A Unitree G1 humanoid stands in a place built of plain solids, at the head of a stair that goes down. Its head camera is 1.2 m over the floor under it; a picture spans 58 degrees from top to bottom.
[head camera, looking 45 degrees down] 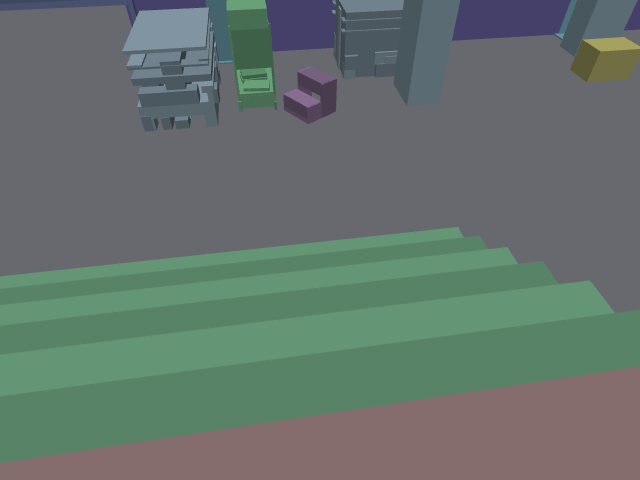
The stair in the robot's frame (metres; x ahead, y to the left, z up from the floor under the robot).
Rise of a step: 0.19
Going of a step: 0.30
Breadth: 4.90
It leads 9 degrees to the left of straight ahead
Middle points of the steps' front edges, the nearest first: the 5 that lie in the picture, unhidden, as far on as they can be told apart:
0.95 1.14 -0.38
1.24 1.19 -0.58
1.54 1.23 -0.77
1.84 1.28 -0.96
2.14 1.32 -1.15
